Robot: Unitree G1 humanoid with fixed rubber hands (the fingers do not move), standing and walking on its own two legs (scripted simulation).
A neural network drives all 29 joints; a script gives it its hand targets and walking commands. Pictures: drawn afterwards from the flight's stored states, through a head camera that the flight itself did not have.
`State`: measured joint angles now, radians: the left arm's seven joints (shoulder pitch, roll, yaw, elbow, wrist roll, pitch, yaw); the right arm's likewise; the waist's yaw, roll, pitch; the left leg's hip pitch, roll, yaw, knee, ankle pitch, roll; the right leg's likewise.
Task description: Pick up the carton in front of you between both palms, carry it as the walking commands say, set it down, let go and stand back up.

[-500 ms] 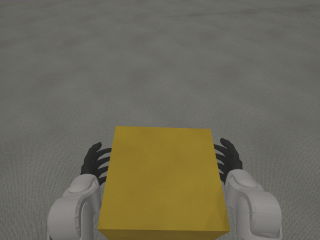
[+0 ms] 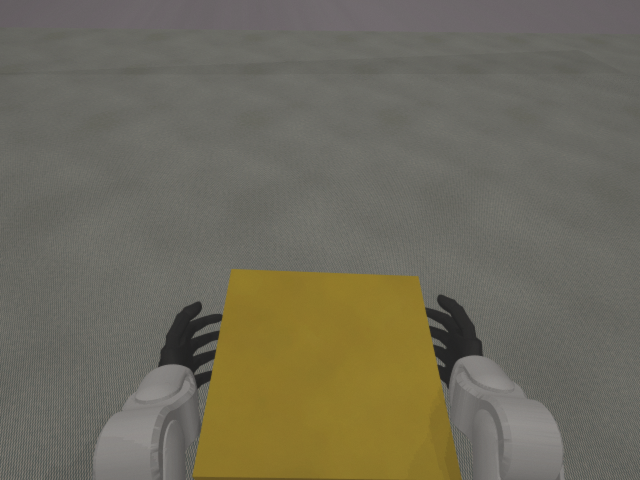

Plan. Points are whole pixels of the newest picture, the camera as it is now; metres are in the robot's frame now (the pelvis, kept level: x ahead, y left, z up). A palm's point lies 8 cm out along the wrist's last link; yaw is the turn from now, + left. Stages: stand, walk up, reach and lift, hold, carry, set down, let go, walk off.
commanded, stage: carry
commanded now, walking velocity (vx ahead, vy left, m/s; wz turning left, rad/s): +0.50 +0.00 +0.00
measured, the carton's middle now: (318, 403) +0.23 +0.00 +0.02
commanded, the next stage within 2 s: none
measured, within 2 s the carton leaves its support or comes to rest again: neither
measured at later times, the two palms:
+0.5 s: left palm (248, 197) +0.54 +0.11 +0.09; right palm (423, 195) +0.56 -0.19 +0.09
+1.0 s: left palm (241, 110) +0.88 +0.15 +0.09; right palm (371, 109) +0.88 -0.15 +0.10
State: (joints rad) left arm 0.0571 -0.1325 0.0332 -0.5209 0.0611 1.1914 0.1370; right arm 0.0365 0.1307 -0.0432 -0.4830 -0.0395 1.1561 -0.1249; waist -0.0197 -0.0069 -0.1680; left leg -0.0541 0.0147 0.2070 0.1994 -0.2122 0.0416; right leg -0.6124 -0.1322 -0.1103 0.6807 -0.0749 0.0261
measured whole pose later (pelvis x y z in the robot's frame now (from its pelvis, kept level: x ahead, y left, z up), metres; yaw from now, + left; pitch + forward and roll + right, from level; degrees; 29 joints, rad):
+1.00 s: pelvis +0.65 +0.00 +0.00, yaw +0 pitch +4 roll -2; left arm 0.06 -0.13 0.01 -0.59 0.06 1.20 0.14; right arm 0.05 0.13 -0.05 -0.57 -0.03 1.16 -0.12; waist -0.02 -0.01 -0.10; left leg -0.09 0.04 0.22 0.21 -0.20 0.04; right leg -0.60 -0.12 -0.11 0.78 -0.13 0.02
